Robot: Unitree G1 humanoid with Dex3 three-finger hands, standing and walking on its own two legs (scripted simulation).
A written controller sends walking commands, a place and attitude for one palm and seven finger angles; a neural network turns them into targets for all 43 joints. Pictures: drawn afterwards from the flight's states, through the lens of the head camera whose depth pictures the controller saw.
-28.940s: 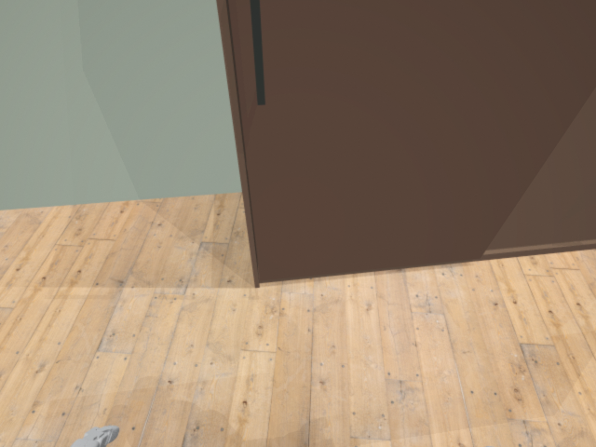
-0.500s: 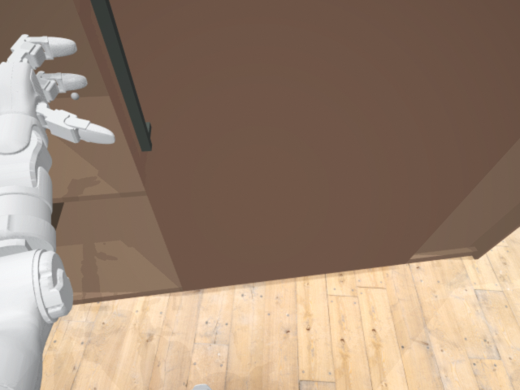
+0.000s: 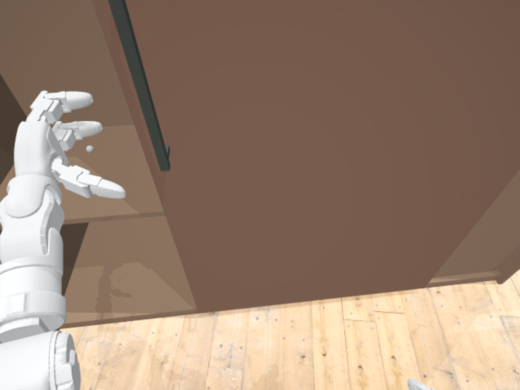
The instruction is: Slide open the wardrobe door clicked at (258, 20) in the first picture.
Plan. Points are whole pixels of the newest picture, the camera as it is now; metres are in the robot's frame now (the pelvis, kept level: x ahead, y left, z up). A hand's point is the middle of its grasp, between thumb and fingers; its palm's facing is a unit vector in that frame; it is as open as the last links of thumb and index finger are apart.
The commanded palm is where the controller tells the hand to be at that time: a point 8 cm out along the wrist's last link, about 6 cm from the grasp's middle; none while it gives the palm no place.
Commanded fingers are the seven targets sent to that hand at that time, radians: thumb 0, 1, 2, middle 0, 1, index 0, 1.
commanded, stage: slip the hand off the handle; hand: left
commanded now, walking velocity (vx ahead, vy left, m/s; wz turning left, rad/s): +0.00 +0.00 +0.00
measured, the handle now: (144, 82) +0.51 +0.20 +0.24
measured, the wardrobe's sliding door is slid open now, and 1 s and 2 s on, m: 0.53 0.53 0.53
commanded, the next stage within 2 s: draw the hand back to the body in 0.28 s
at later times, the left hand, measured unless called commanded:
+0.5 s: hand (66, 182) +0.32 +0.26 +0.20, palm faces +0.17 -0.98 +0.04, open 14.7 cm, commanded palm +0.28 +0.29 +0.20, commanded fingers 0.00 -0.55 0.20 -0.25 -1.15 -0.25 -1.15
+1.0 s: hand (15, 247) +0.23 +0.27 +0.20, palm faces +0.35 -0.92 -0.16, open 14.2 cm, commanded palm +0.19 +0.30 +0.19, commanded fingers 0.00 -0.15 0.39 -0.24 -0.92 -0.24 -0.92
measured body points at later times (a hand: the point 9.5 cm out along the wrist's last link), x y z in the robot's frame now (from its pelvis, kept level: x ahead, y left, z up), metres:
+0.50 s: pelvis -0.02 -0.01 +0.00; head -0.05 -0.02 +0.45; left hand +0.30 +0.31 +0.20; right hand +0.15 -0.24 -0.08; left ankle +0.08 +0.11 -0.72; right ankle -0.07 -0.11 -0.72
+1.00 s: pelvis -0.02 +0.00 +0.01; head -0.06 -0.01 +0.46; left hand +0.20 +0.32 +0.21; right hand +0.20 -0.20 -0.04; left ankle +0.08 +0.11 -0.72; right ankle -0.07 -0.11 -0.72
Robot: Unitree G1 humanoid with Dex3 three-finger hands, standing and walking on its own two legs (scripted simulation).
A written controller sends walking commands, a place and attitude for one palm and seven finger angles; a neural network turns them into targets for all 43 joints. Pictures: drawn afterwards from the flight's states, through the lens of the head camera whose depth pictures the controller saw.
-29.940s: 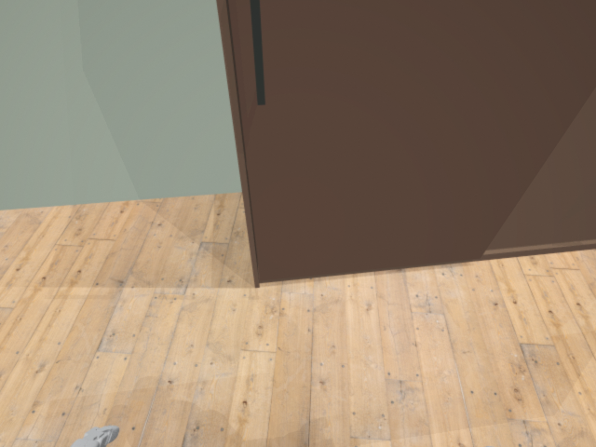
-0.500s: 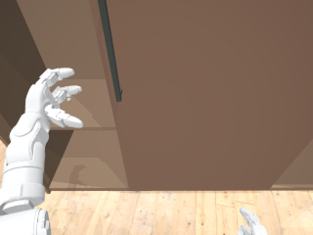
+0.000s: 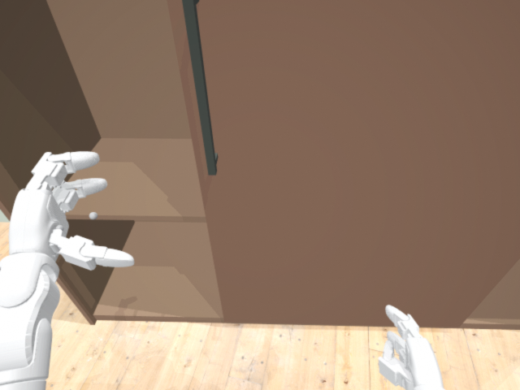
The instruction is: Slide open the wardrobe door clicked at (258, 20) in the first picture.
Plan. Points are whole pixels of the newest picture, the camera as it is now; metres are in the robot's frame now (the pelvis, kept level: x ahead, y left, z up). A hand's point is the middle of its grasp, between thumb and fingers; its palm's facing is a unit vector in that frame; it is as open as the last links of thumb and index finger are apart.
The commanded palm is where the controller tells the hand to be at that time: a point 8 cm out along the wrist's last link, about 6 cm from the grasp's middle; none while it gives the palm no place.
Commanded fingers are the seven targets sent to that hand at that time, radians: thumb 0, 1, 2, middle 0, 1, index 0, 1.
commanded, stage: draw the hand back to the body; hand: left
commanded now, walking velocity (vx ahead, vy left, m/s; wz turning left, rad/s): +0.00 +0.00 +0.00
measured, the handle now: (204, 96) +0.54 +0.18 +0.23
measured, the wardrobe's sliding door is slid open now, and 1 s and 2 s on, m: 0.53 0.53 0.53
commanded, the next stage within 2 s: step back with the hand held close in 0.98 s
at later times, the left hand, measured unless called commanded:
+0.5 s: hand (83, 246) +0.22 +0.26 +0.17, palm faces +0.40 -0.85 -0.34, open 9.8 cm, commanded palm +0.17 +0.30 +0.18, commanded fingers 0.00 0.75 0.83 -0.20 -0.38 -0.20 -0.38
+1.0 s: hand (95, 247) +0.23 +0.25 +0.17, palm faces +0.43 -0.83 -0.36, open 7.4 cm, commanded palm +0.18 +0.28 +0.18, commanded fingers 0.00 0.90 0.90 -0.20 -0.30 -0.20 -0.30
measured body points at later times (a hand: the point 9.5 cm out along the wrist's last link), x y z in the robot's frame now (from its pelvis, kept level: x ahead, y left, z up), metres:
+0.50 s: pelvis +0.01 +0.01 +0.01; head -0.02 -0.01 +0.46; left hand +0.20 +0.30 +0.19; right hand +0.19 -0.23 -0.08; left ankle +0.10 +0.10 -0.73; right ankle -0.05 -0.11 -0.73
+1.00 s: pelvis +0.03 -0.01 +0.01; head +0.01 -0.03 +0.46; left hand +0.20 +0.29 +0.19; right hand +0.23 -0.23 -0.07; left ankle +0.10 +0.10 -0.73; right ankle -0.05 -0.11 -0.73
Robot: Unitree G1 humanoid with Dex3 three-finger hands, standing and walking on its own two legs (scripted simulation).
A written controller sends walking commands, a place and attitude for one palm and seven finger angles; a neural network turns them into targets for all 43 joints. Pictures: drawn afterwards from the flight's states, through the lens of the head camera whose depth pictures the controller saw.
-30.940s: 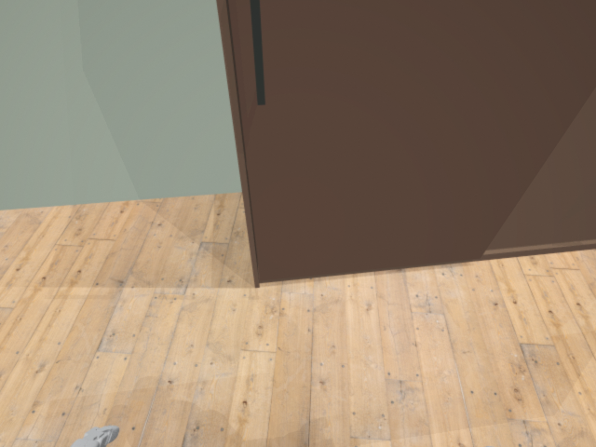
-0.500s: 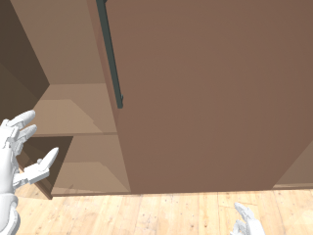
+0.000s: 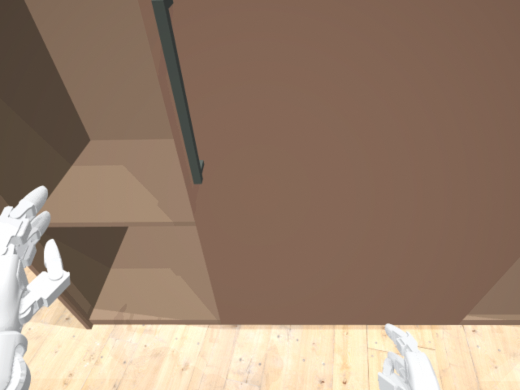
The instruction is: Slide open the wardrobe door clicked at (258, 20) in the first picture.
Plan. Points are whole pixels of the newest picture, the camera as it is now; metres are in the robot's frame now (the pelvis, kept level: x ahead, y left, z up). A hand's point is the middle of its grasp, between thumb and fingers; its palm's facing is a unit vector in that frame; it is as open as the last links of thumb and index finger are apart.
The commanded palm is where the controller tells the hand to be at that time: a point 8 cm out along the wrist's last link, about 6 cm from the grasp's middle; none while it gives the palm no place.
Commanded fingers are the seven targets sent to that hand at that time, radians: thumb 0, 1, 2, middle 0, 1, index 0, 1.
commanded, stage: step back with the hand held close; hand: left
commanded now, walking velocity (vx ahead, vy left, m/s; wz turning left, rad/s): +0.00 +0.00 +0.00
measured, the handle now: (185, 103) +0.50 +0.21 +0.22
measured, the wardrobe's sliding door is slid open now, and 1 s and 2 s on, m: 0.53 0.53 0.53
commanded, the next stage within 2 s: stop stepping back and stand still in 1.14 s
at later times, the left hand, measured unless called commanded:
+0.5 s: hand (58, 268) +0.20 +0.28 +0.15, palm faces +0.32 -0.82 -0.48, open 7.4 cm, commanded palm +0.14 +0.33 +0.17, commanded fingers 0.00 0.90 0.90 -0.20 -0.30 -0.20 -0.30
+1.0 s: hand out of the picture +0.09 +0.39 +0.15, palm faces +0.50 -0.80 -0.32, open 7.4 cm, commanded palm +0.01 +0.41 +0.17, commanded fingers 0.00 0.90 0.90 -0.20 -0.30 -0.20 -0.30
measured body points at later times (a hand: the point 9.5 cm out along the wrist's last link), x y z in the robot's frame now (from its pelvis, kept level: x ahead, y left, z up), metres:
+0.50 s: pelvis -0.02 +0.03 -0.01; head +0.00 +0.04 +0.44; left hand +0.18 +0.33 +0.18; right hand +0.17 -0.22 -0.08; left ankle +0.07 +0.11 -0.74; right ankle -0.08 -0.10 -0.74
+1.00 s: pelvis -0.11 +0.10 -0.02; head -0.11 +0.14 +0.42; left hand +0.06 +0.43 +0.17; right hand +0.07 -0.12 -0.09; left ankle +0.06 +0.12 -0.74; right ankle -0.11 -0.08 -0.71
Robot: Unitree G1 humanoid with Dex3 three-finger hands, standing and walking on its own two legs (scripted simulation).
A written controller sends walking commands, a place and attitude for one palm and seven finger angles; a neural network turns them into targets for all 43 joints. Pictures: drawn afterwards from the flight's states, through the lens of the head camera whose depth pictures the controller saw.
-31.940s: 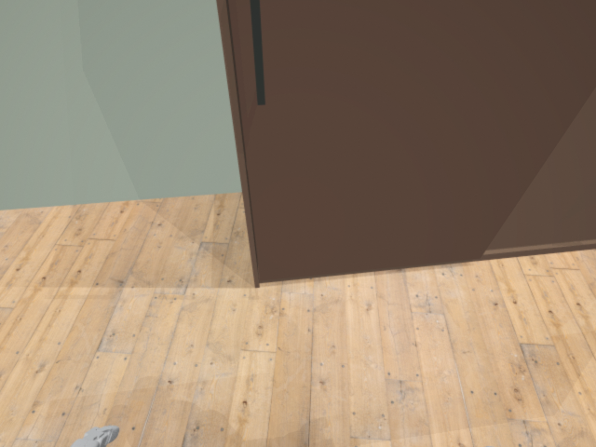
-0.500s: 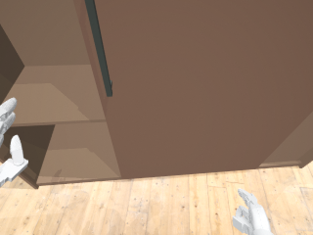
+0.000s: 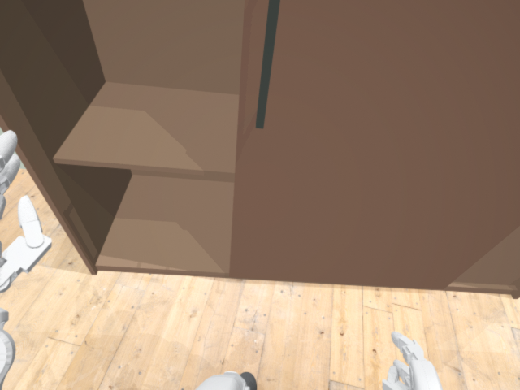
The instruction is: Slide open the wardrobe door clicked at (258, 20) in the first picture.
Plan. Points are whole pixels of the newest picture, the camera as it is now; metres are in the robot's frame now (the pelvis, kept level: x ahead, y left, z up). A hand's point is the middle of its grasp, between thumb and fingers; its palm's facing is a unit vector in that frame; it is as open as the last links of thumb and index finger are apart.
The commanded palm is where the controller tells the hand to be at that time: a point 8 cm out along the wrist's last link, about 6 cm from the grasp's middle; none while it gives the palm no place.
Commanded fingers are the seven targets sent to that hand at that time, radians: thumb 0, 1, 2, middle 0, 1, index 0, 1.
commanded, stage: step back with the hand held close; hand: left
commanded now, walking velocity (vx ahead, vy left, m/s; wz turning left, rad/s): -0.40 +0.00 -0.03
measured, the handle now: (268, 42) +0.62 +0.07 +0.24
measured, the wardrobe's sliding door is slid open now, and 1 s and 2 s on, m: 0.53 0.53 0.53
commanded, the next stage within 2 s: stop stepping back and stand still in 0.14 s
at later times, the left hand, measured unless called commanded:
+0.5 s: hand out of the picture +0.09 +0.37 +0.20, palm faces +0.28 -0.91 -0.31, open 7.4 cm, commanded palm +0.02 +0.42 +0.20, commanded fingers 0.00 0.90 0.90 -0.20 -0.30 -0.20 -0.30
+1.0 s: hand out of the picture -0.04 +0.43 +0.20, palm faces +0.34 -0.85 -0.41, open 7.4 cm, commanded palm -0.09 +0.50 +0.20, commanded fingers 0.00 0.90 0.90 -0.20 -0.30 -0.20 -0.30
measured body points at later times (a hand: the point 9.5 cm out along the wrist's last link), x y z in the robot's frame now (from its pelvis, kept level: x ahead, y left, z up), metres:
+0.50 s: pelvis -0.15 +0.13 +0.03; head -0.12 +0.21 +0.47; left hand +0.07 +0.42 +0.22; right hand -0.01 -0.08 -0.03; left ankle -0.03 +0.18 -0.71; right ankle -0.16 -0.02 -0.62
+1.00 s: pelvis -0.25 +0.21 -0.02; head -0.25 +0.24 +0.43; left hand -0.07 +0.47 +0.22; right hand -0.13 +0.00 -0.11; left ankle -0.16 +0.34 -0.68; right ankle -0.26 +0.15 -0.72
